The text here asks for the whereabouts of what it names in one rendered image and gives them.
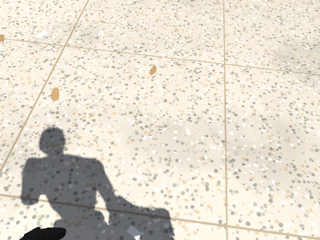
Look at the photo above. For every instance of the robot left hand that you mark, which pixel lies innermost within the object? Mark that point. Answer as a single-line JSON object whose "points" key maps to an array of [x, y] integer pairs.
{"points": [[49, 233]]}

